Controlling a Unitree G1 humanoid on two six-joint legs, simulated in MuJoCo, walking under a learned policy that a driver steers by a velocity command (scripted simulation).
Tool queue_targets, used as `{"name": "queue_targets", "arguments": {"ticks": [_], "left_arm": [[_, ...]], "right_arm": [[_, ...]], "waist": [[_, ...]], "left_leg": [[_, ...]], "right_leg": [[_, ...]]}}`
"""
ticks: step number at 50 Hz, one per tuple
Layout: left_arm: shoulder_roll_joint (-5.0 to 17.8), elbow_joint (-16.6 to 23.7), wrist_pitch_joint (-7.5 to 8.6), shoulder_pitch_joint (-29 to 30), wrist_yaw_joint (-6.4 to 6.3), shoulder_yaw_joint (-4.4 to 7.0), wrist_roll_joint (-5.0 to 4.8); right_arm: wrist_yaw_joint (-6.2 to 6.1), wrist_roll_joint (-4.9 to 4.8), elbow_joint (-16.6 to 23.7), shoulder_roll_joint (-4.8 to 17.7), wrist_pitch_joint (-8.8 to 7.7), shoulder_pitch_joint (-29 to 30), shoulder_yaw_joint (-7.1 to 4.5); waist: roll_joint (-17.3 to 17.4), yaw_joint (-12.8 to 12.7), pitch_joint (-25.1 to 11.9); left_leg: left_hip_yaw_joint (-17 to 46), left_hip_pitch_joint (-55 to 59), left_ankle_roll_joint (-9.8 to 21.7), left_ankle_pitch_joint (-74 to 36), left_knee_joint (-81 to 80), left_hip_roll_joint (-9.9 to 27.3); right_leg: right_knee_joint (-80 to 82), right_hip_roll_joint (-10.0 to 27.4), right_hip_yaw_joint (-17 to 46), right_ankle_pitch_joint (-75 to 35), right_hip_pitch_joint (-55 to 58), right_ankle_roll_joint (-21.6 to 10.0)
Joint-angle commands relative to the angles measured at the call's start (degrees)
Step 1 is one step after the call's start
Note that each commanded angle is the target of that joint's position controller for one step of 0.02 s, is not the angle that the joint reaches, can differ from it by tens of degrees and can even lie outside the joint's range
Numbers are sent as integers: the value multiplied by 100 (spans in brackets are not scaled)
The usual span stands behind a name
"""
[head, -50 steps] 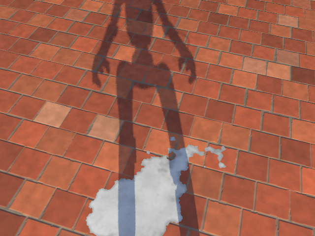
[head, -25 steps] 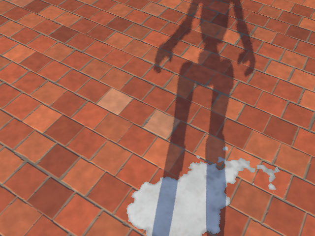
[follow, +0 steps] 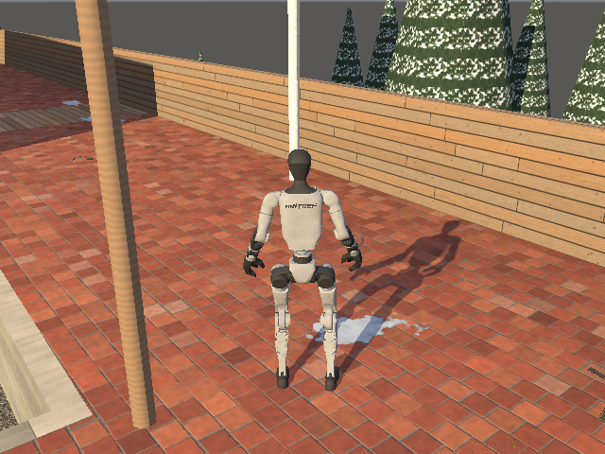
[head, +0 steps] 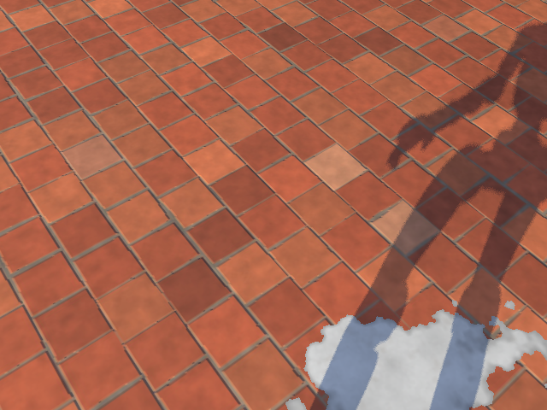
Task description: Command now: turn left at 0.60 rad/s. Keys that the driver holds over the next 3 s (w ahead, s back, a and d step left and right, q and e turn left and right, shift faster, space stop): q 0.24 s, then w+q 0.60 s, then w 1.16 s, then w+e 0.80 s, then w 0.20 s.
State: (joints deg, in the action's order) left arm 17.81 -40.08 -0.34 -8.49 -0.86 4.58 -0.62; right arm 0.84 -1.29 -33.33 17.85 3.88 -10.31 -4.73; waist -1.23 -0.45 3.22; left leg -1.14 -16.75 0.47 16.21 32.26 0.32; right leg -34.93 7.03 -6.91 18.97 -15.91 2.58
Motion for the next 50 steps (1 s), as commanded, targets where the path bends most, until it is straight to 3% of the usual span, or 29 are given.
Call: {"name": "queue_targets", "arguments": {"ticks": [1,2,3,4,5,8,12,15,18,20,22,23,24,25,26,27,29,30,32,35,39,42,44,45,46,47,48,49,50], "left_arm": [[348,642,109,270,-30,59,232],[648,654,98,553,-74,142,131],[719,618,78,563,-92,175,58],[712,497,62,447,-137,200,88],[762,472,38,380,-160,220,121],[619,382,49,151,-103,189,90],[491,451,62,377,-94,119,81],[521,498,141,483,0,108,23],[577,563,310,545,94,130,-35],[568,535,432,390,143,149,-76],[495,372,526,-83,160,179,-96],[630,275,548,-469,128,237,-57],[896,203,543,-1105,84,278,60],[1386,92,559,-1269,152,380,245],[1121,189,593,-875,142,324,167],[794,239,585,-655,81,227,71],[613,266,557,-588,4,140,46],[592,241,573,-683,-27,112,85],[587,167,606,-857,-37,96,143],[664,44,582,-1006,-19,97,147],[880,-120,523,-1117,-4,131,60],[1045,-274,470,-1251,16,171,-54],[1185,-370,426,-1324,19,196,-110],[1259,-405,395,-1325,8,204,-119],[1203,-409,381,-1291,-11,159,-131],[987,-298,439,-1322,-27,47,-39],[86,8,547,-2031,64,-251,140],[695,-55,700,-1467,99,-137,-55],[939,199,747,-784,111,-45,-273]], "right_arm": [[-77,215,443,1670,-203,-593,-430],[-24,282,406,1338,-323,-654,-357],[-34,241,318,1170,-387,-440,-283],[-77,139,318,1053,-383,-170,-260],[-115,47,340,944,-354,28,-201],[-202,106,367,906,-306,106,-151],[-257,84,320,992,-274,5,-183],[-247,40,287,1023,-271,-122,-196],[-193,35,251,1070,-309,-157,-196],[-164,16,236,1045,-320,-136,-179],[-176,-10,274,908,-301,56,-124],[-189,0,310,677,-321,91,-55],[-180,41,333,174,-344,-10,92],[-181,-83,669,444,-424,161,7],[-185,-61,601,809,-468,187,-87],[-159,-34,468,923,-464,102,-142],[-106,16,338,778,-470,0,-141],[-64,11,333,638,-505,78,-107],[-20,-11,347,438,-550,172,-49],[30,-15,408,319,-563,423,5],[193,-11,522,91,-623,975,128],[309,-47,612,104,-645,1204,145],[317,-13,622,275,-641,989,57],[296,-4,514,489,-623,454,-59],[234,-29,247,745,-595,-518,-222],[117,-38,27,1068,-518,-1468,-366],[63,-24,-18,1757,-562,-1424,-417],[79,10,103,1230,-632,-1644,-285],[115,71,-33,1001,-706,-1374,-189]], "waist": [[1952,231,-999],[1256,504,-1131],[1072,322,-872],[770,190,-772],[847,103,-697],[889,-9,-887],[920,114,-820],[1069,249,-706],[1161,279,-490],[1125,180,-482],[957,-169,-447],[701,-343,-578],[-270,-463,-942],[-1181,-341,-379],[-925,-204,94],[-840,-148,271],[-656,-143,246],[-607,-205,215],[-544,-277,144],[-456,-379,198],[-407,-561,382],[-376,-528,459],[-513,-243,125],[-587,130,-279],[-469,692,-829],[-150,1137,-1369],[1587,345,-2230],[956,854,-2934],[812,867,-1897]], "left_leg": [[3260,1768,1919,-4279,-1039,2333],[2952,1634,2027,-3652,-1183,2110],[2440,1430,1678,-3149,-1176,1743],[2153,1326,1358,-2649,-1166,1420],[2021,1185,1234,-2673,-1169,1284],[1885,1001,1257,-2791,-1199,1062],[2183,1086,1261,-2112,-1175,987],[2681,757,1307,675,-1560,875],[3087,500,1321,1491,-1639,837],[3246,270,1264,1601,-1576,744],[3164,-260,1030,1795,-1282,430],[2883,-903,756,1945,-716,170],[1933,-1624,346,2151,1089,-435],[1317,-2979,228,1937,2059,-693],[1287,-3333,125,1428,2719,-147],[1183,-3456,39,982,2953,-65],[1032,-3428,-119,311,3213,102],[935,-3330,-156,-22,3335,164],[775,-3296,-240,-484,3373,237],[617,-3256,-341,-915,2777,325],[128,-2653,-260,-1411,1403,381],[-167,-2250,24,-1110,709,283],[-394,-1417,333,-616,443,-87],[-483,-613,528,-489,293,-321],[-491,829,760,-935,-95,-517],[335,2639,964,-1033,28,-25],[3734,4420,1979,90,-420,1791],[4821,4330,2125,516,-1251,2101],[3793,3669,1810,47,-1385,1876]], "right_leg": [[-2859,-650,436,2163,-2323,183],[-3448,-534,956,1991,-2340,150],[-3496,-444,1045,1497,-2342,60],[-3284,-381,1085,1031,-2328,48],[-3148,-386,1089,714,-2244,83],[-3058,-604,1014,166,-1840,195],[-1921,-711,1104,45,-1752,263],[-1093,-787,1110,35,-1462,168],[-412,-881,1113,325,-1084,-7],[96,-935,1073,274,-512,-124],[1150,-899,967,-508,550,-294],[1332,-495,1237,-567,1458,-444],[1674,655,2417,394,2298,-777],[2358,1564,4387,1990,1958,-1471],[2463,1620,4342,2469,1663,-1586],[2476,1310,3773,2195,1620,-1408],[2508,946,2824,1116,1639,-1150],[2563,834,2384,523,1551,-1102],[2608,714,1747,-277,1507,-1116],[2642,669,1127,-1095,1537,-1162],[2670,668,426,-1663,1443,-1093],[2528,840,154,-2389,1729,-1029],[1902,933,-24,-4673,1916,-981],[1148,920,-159,-5802,1944,-918],[45,784,-359,-6102,1507,-780],[-1462,612,-337,-4544,141,-585],[-3671,-442,14,1121,-2100,-239],[-4365,-585,1186,1361,-2365,-265],[-4447,-370,1170,913,-2843,-327]]}}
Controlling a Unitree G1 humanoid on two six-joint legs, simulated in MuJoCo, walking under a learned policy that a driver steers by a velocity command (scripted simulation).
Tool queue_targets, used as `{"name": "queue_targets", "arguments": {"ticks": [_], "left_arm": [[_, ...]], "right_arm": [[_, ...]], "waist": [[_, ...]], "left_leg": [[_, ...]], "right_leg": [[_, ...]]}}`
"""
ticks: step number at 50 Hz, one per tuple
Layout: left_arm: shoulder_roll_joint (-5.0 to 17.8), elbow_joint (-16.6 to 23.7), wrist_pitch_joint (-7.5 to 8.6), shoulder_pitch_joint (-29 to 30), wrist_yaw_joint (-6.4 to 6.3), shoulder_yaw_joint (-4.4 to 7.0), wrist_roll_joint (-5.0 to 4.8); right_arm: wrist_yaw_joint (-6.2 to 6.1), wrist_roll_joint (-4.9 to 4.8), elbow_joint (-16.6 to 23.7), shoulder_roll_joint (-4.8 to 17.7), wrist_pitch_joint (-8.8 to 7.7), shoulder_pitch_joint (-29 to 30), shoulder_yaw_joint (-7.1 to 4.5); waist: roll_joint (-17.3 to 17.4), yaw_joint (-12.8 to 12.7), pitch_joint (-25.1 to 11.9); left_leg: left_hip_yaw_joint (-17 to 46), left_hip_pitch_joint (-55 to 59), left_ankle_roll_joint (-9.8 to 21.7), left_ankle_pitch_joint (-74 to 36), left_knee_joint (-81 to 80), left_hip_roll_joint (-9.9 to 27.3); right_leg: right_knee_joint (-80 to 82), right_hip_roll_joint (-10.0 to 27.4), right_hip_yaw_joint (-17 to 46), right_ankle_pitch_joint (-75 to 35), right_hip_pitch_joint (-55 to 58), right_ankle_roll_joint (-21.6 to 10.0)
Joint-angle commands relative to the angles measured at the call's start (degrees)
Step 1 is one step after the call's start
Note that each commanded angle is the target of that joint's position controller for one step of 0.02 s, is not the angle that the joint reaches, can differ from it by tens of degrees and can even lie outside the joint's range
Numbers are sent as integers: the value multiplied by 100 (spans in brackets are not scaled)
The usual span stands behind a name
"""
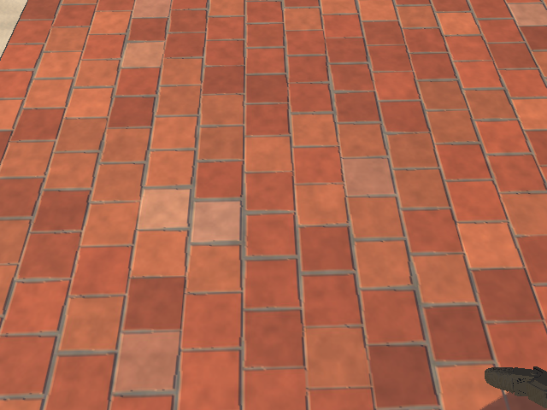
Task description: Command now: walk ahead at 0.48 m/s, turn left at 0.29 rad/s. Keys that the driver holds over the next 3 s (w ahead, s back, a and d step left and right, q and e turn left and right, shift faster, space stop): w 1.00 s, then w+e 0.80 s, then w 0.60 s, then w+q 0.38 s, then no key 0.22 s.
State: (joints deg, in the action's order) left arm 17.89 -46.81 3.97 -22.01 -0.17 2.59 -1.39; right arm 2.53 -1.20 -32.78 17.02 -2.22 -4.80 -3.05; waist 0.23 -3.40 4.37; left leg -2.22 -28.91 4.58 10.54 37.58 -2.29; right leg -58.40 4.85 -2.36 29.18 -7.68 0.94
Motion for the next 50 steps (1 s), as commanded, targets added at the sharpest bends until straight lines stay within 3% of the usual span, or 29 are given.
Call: {"name": "queue_targets", "arguments": {"ticks": [1,2,3,4,7,9,12,14,17,20,21,22,23,24,25,26,27,28,29,30,32,34,40,43,45,48,49,50], "left_arm": [[809,939,357,742,9,99,-149],[778,890,353,798,-18,112,-8],[777,829,292,618,1,133,24],[717,756,223,450,24,125,27],[487,705,56,441,28,77,108],[425,850,39,877,16,54,152],[277,986,122,1495,84,-8,134],[195,1102,173,1952,149,-50,85],[285,1263,214,2321,256,-31,48],[415,1318,226,2237,334,24,80],[493,1282,222,2014,327,62,89],[630,1164,216,1500,291,145,96],[871,957,200,647,232,263,107],[1338,860,170,-225,187,366,163],[1433,717,160,-447,246,384,155],[873,762,155,-382,232,248,72],[740,802,141,72,199,192,73],[679,841,131,413,190,162,121],[598,853,143,631,192,140,177],[503,866,173,731,191,108,229],[474,805,235,764,199,107,175],[574,697,265,707,179,136,136],[777,440,151,331,73,186,78],[861,246,77,2,63,212,43],[894,145,4,-93,43,234,27],[998,77,-88,-1,-13,282,7],[1030,89,-118,133,-30,286,5],[893,107,-142,153,-44,229,37]], "right_arm": [[-56,23,-127,981,-133,-1560,-318],[-62,46,-124,796,-150,-1209,-256],[-65,123,-88,630,-175,-997,-190],[-72,148,-102,581,-202,-885,-177],[-96,88,-312,654,-326,-858,-187],[-142,97,-452,691,-341,-963,-190],[-203,90,-601,736,-304,-1120,-179],[-218,52,-746,860,-289,-1403,-204],[-225,5,-955,941,-224,-1696,-232],[-269,-9,-1082,1002,-124,-1764,-267],[-283,2,-1085,1052,-96,-1709,-281],[-292,24,-1082,1082,-60,-1620,-281],[-311,73,-1056,961,-29,-1603,-220],[-319,239,-928,575,-61,-1966,-74],[-256,96,-968,41,-176,-2680,75],[-218,-46,-983,709,-254,-2067,-52],[-200,-142,-764,906,-295,-1406,-113],[-222,-74,-685,828,-314,-1078,-82],[-232,16,-667,754,-309,-1006,-97],[-229,34,-711,674,-269,-1165,-101],[-248,38,-812,474,-169,-1396,-66],[-270,94,-739,396,-107,-1175,-42],[-185,92,-466,168,-229,-4,52],[-98,42,-308,186,-283,498,57],[-32,25,-205,241,-312,697,41],[27,40,-222,420,-343,452,-30],[11,56,-348,544,-349,-15,-105],[-40,71,-606,807,-344,-857,-245]], "waist": [[353,910,-1379],[205,693,-994],[319,458,-845],[384,321,-816],[264,180,-500],[238,286,-249],[246,519,-97],[235,728,3],[254,829,122],[349,664,-17],[442,521,-183],[479,213,-555],[386,-208,-1192],[-459,-329,-2171],[-1876,-11,-2879],[-1103,-297,-2428],[-707,-255,-1507],[-198,-98,-988],[-164,88,-696],[-321,266,-692],[-447,407,-678],[-395,415,-468],[-319,15,-168],[-323,-178,-51],[-357,-178,-1],[-477,93,-197],[-505,396,-489],[-398,787,-1065]], "left_leg": [[3135,3977,1217,26,-1960,1895],[2570,3217,1098,-553,-2033,1667],[2191,2686,1059,-972,-2208,1480],[2052,2389,1092,-1080,-2395,1423],[1519,1834,1151,-1442,-2801,1347],[1225,1791,1090,-1612,-2920,1235],[781,1795,828,-1486,-2950,970],[780,1903,777,-1112,-3000,1046],[941,2604,756,-1125,-2774,1368],[1047,3295,588,-1884,-2310,1622],[1018,3396,515,-2673,-2003,1592],[893,3387,418,-3697,-1337,1435],[661,2950,239,-3937,-215,1130],[465,1462,-6,-2041,1735,648],[770,-442,-316,2192,3424,-340],[1239,-1091,-267,2213,3906,-28],[973,-1394,-234,1683,3833,277],[789,-1260,-239,1204,3553,544],[758,-1036,-269,891,3206,729],[793,-676,-295,690,3029,860],[700,-447,-396,567,2731,909],[632,-654,-528,296,2299,969],[382,-631,-620,-1512,117,814],[321,-624,-558,-1632,-427,687],[352,-747,-437,-1332,-677,631],[268,-285,-190,-698,-917,472],[97,428,-62,-669,-1070,299],[42,1695,122,-824,-1108,251]], "right_leg": [[-1676,115,652,-605,-3592,-224],[-1307,289,597,-918,-3363,-203],[-1130,415,646,-1178,-2992,-193],[-1023,449,639,-1319,-2773,-149],[-497,474,516,-1670,-2780,80],[127,462,483,-2295,-3083,200],[1482,265,338,-3439,-2890,169],[2118,96,228,-3862,-2707,119],[2641,3,326,-3694,-2945,-68],[2898,-119,327,-2978,-2854,-326],[2913,-258,214,-2688,-2489,-421],[2983,-471,11,-2591,-1724,-564],[2893,-434,3,-2827,-381,-760],[2525,762,1400,-3105,1663,-1255],[3546,1764,4252,-1393,3114,-2046],[4036,1626,4384,-417,2879,-1782],[4154,1479,3522,-606,2068,-1563],[4267,1277,2922,-1296,1216,-1482],[4395,1092,2494,-1967,596,-1477],[4541,934,2208,-2319,253,-1451],[4799,799,1767,-2705,-46,-1532],[4994,775,1427,-3058,-218,-1592],[5120,457,641,-3173,-25,-1287],[4996,649,696,-3088,372,-1282],[4804,842,780,-3281,799,-1240],[4277,993,819,-4255,1227,-1082],[3720,864,676,-5132,1186,-982],[2698,563,444,-5457,831,-818]]}}
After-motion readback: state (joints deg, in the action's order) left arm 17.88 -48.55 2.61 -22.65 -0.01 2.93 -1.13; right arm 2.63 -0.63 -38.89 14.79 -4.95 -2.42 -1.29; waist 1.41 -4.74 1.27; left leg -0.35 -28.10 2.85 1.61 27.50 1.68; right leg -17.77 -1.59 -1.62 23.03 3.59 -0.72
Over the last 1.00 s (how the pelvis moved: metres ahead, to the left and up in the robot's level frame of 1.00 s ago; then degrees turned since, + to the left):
0.21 0.14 -0.01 34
